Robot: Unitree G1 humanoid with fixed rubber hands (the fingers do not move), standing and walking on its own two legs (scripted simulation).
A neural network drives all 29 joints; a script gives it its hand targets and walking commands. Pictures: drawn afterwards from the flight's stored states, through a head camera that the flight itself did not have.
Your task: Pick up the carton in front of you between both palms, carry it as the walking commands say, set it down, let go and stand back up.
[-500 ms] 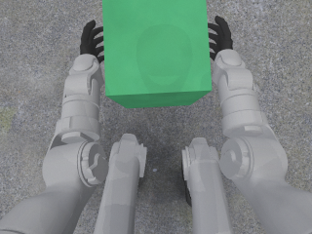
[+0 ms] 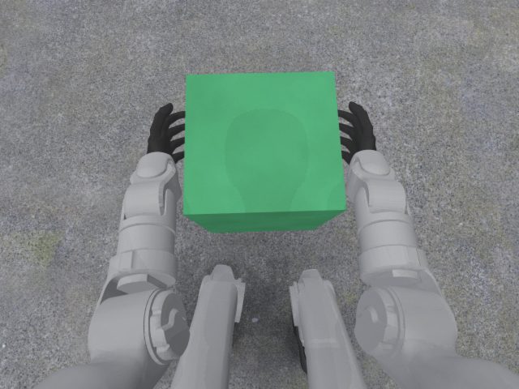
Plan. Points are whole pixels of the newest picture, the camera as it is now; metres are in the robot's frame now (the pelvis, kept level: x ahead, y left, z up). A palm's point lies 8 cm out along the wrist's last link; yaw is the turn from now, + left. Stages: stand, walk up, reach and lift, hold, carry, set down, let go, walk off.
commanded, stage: reach and lift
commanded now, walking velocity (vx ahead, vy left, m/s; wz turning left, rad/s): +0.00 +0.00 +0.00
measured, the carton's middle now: (261, 166) +0.46 +0.02 -0.12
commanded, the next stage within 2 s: hold in 1.94 s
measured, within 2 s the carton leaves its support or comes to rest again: neither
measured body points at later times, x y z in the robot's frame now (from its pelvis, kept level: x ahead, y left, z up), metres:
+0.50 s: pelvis +0.05 +0.00 +0.14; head +0.15 +0.00 +0.58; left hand +0.42 +0.17 +0.11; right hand +0.42 -0.14 +0.11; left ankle +0.10 +0.13 -0.52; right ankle +0.09 -0.13 -0.52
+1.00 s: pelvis +0.08 +0.00 +0.22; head +0.05 +0.00 +0.67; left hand +0.38 +0.16 +0.24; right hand +0.38 -0.15 +0.24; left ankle +0.10 +0.13 -0.52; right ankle +0.09 -0.13 -0.52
